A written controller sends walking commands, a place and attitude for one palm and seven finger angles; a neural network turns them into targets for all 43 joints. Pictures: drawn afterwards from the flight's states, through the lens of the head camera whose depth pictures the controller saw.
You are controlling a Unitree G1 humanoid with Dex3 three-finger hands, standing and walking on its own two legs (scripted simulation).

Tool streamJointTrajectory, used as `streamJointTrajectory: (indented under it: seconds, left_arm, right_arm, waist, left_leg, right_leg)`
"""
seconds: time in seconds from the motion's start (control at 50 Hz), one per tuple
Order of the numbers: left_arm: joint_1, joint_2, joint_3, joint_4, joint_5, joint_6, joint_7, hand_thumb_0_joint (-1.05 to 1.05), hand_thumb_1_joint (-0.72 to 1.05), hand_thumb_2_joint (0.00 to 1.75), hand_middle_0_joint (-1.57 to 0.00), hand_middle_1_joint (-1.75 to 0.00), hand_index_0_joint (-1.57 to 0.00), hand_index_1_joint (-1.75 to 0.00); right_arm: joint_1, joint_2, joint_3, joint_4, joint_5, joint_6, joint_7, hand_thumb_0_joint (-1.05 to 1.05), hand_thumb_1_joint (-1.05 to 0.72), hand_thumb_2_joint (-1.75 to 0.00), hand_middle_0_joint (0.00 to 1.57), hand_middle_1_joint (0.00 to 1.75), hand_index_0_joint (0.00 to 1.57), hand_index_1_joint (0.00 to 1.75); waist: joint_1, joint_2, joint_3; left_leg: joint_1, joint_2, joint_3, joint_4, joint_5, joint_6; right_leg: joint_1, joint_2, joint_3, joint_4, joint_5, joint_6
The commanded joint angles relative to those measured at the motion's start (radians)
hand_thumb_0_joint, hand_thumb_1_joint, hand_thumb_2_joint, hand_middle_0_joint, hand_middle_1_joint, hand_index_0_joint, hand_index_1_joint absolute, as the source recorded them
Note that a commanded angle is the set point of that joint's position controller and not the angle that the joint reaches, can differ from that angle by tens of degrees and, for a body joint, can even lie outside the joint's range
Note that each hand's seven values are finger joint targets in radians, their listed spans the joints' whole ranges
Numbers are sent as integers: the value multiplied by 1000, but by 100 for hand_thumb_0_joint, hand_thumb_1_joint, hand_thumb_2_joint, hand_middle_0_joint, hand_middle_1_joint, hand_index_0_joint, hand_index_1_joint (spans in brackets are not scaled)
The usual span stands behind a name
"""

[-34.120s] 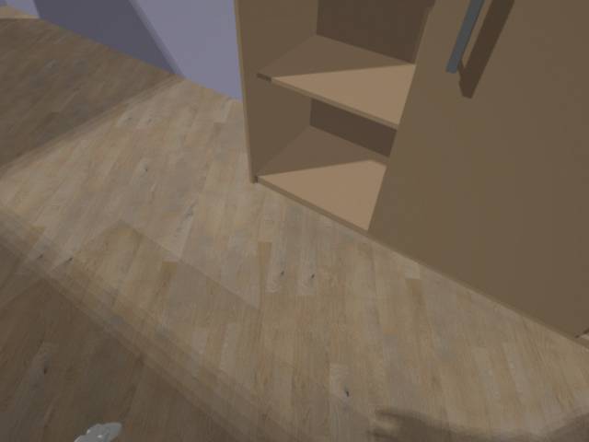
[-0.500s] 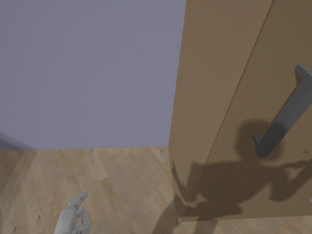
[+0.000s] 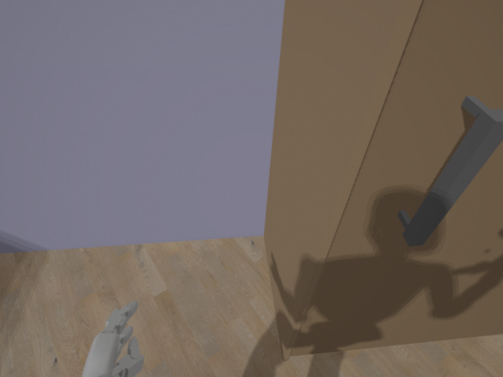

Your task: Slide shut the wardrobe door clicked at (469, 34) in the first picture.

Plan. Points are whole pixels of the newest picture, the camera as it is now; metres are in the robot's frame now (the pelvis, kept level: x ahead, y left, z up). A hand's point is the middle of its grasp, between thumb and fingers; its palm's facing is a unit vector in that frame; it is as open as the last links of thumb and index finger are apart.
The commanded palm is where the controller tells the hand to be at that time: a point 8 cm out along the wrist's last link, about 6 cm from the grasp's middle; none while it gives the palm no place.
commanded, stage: draw the hand back to the body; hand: right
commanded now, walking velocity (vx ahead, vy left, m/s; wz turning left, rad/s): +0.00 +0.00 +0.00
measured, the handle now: (439, 179) +0.32 -0.28 +0.19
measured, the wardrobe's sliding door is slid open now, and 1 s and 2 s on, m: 0.00 0.00 0.00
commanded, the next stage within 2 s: step back with the hand held close in 1.52 s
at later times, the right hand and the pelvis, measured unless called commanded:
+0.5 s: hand out of the picture +0.17 -0.31 +0.17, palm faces +0.18 +0.95 -0.27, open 14.4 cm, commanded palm +0.10 -0.35 +0.20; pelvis +0.01 -0.01 +0.01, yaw +2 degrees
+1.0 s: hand (486, 258) +0.20 -0.28 +0.18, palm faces +0.45 +0.79 -0.42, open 10.2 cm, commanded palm +0.14 -0.31 +0.19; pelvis +0.01 -0.01 +0.02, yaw +3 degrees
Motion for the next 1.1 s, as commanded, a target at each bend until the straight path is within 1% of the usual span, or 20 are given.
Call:
streamJointTrajectory:
  seconds: [0.0, 0.08, 0.16, 0.22, 0.28, 0.38, 0.42, 0.44, 0.46, 0.48, 0.5, 0.54, 0.56, 0.64, 0.68, 0.74, 0.84, 0.88, 0.94, 1.08]
  left_arm:
    - [-120, 130, 30, -196, -21, -83, 31, 0, 90, 90, -20, -30, -20, -30]
    - [-120, 125, 10, -211, -29, -121, 25, 0, 90, 90, -20, -30, -20, -30]
    - [-122, 130, 6, -227, -40, -128, 2, 0, 90, 90, -20, -30, -20, -30]
    - [-121, 122, -6, -250, -46, -126, -17, 0, 90, 90, -20, -30, -20, -30]
    - [-115, 129, -9, -254, -51, -114, -32, 0, 90, 90, -20, -30, -20, -30]
    - [-123, 126, -8, -279, -46, -98, -51, 0, 90, 90, -20, -30, -20, -30]
    - [-123, 127, -5, -281, -42, -95, -49, 0, 90, 90, -20, -30, -20, -30]
    - [-102, 110, 31, -286, 21, -98, -74, 0, 90, 90, -20, -30, -20, -30]
    - [-99, 123, 33, -245, 33, -104, -81, 0, 90, 90, -20, -30, -20, -30]
    - [-100, 103, 34, -232, 26, -89, -82, 0, 90, 90, -20, -30, -20, -30]
    - [-97, 93, 39, -225, 19, -71, -80, 0, 90, 90, -20, -30, -20, -30]
    - [-97, 93, 48, -220, 22, -55, -70, 0, 90, 90, -20, -30, -20, -30]
    - [-95, 96, 53, -211, 26, -50, -63, 0, 90, 90, -20, -30, -20, -30]
    - [-101, 92, 60, -192, 26, -38, -39, 0, 90, 90, -20, -30, -20, -30]
    - [-111, 95, 63, -182, 29, -30, -30, 0, 90, 90, -20, -30, -20, -30]
    - [-115, 90, 62, -171, 32, -21, -27, 0, 90, 90, -20, -30, -20, -30]
    - [-127, 83, 63, -172, 34, -4, -35, 0, 90, 90, -20, -30, -20, -30]
    - [-128, 81, 63, -173, 34, 6, -38, 0, 90, 90, -20, -30, -20, -30]
    - [-129, 78, 63, -177, 35, 18, -45, 0, 90, 90, -20, -30, -20, -30]
    - [-134, 73, 62, -183, 39, 44, -49, 0, 90, 90, -20, -30, -20, -30]
  right_arm:
    - [-135, -322, -31, -259, -4, 86, 75, 0, 55, -20, 25, 115, 25, 115]
    - [-102, -343, -38, -315, 14, 166, 130, 0, 55, -20, 25, 115, 25, 115]
    - [-60, -402, -124, -253, 55, 210, 204, 0, 55, -20, 25, 115, 25, 115]
    - [-57, -356, -103, -224, 100, 233, 253, 0, 55, -20, 25, 115, 25, 115]
    - [-78, -315, -67, -178, 125, 266, 278, 0, 55, -20, 25, 115, 25, 115]
    - [-116, -294, -13, -248, 93, 303, 269, 0, 44, -25, 25, 109, 25, 109]
    - [-147, -308, -17, -274, 78, 294, 251, 0, 37, -29, 24, 104, 24, 104]
    - [-165, -435, -57, -453, -168, 172, -19, 0, 33, -31, 24, 102, 24, 102]
    - [-55, -327, -19, -378, -176, 140, -135, 0, 30, -32, 24, 100, 24, 100]
    - [16, -212, 41, -355, -197, 113, -199, 0, 26, -34, 24, 98, 24, 98]
    - [85, -175, 69, -365, -218, 90, -242, 0, 22, -36, 24, 96, 24, 96]
    - [59, -205, 64, -458, -262, 43, -311, 0, 15, -39, 24, 92, 24, 92]
    - [47, -216, 68, -474, -279, 30, -337, 0, 12, -41, 24, 89, 24, 89]
    - [14, -154, 149, -459, -325, -2, -388, 0, -3, -48, 23, 81, 23, 81]
    - [-3, -149, 159, -435, -336, -7, -399, 0, -10, -51, 23, 77, 23, 77]
    - [-18, -130, 180, -430, -352, -17, -408, 0, -21, -57, 22, 70, 22, 70]
    - [12, -105, 207, -418, -355, -22, -403, 0, -39, -65, 22, 60, 22, 60]
    - [11, -101, 210, -405, -352, -21, -400, 0, -47, -69, 22, 55, 22, 55]
    - [5, -94, 217, -412, -356, -23, -394, 0, -57, -74, 21, 49, 21, 49]
    - [-44, -72, 257, -432, -358, -20, -386, 0, -83, -87, 20, 34, 20, 34]
  waist:
    - [29, -79, -95]
    - [17, -97, -97]
    - [8, -80, -53]
    - [15, -115, -24]
    - [33, -84, 7]
    - [37, -99, -9]
    - [39, -87, -10]
    - [-1, -81, 59]
    - [18, -58, 109]
    - [32, -42, 103]
    - [34, -85, 86]
    - [34, -152, -5]
    - [35, -117, -16]
    - [55, -79, 22]
    - [58, -12, 43]
    - [54, -53, 28]
    - [43, -33, 21]
    - [44, 9, 30]
    - [43, -29, 21]
    - [52, -20, 10]
  left_leg:
    - [136, -2, -92, -148, 92, 17]
    - [186, -21, -62, -151, 199, 26]
    - [211, -44, -47, -180, 231, 34]
    - [198, -53, -31, -188, 235, 38]
    - [182, -51, -43, -210, 224, 30]
    - [183, -44, -55, -225, 214, 27]
    - [185, -45, -51, -232, 191, 27]
    - [224, -41, -71, -257, 165, 23]
    - [202, -28, -69, -267, 112, 33]
    - [199, -11, -64, -264, 97, 33]
    - [209, 0, -69, -252, 94, 28]
    - [244, 10, -75, -234, 106, 23]
    - [249, 11, -81, -243, 102, 21]
    - [209, 18, -75, -246, 68, 12]
    - [208, 18, -73, -250, 62, 10]
    - [222, 22, -69, -227, 101, 12]
    - [250, 22, -68, -214, 162, 12]
    - [256, 21, -68, -220, 177, 10]
    - [268, 22, -71, -219, 203, 11]
    - [278, 23, -72, -234, 235, 8]
  right_leg:
    - [-1, 16, 12, -162, 233, -11]
    - [59, 9, 19, -191, 317, -2]
    - [69, 5, 13, -216, 358, 2]
    - [92, 4, 13, -245, 358, 15]
    - [92, 2, 9, -254, 335, 10]
    - [115, 3, 1, -269, 327, 1]
    - [118, 4, 4, -276, 314, -3]
    - [5, 16, -13, -272, 333, 6]
    - [-38, 5, -33, -266, 266, 23]
    - [-14, -4, -36, -276, 232, 22]
    - [10, -7, -41, -282, 214, 18]
    - [48, -2, -48, -292, 210, 11]
    - [51, -3, -52, -288, 210, 3]
    - [84, -2, -45, -300, 183, -12]
    - [82, -6, -38, -304, 185, -18]
    - [95, -4, -32, -315, 224, -12]
    - [109, -11, -29, -328, 301, -5]
    - [107, -15, -31, -331, 317, -4]
    - [118, -15, -36, -336, 346, 1]
    - [147, -15, -47, -338, 372, -2]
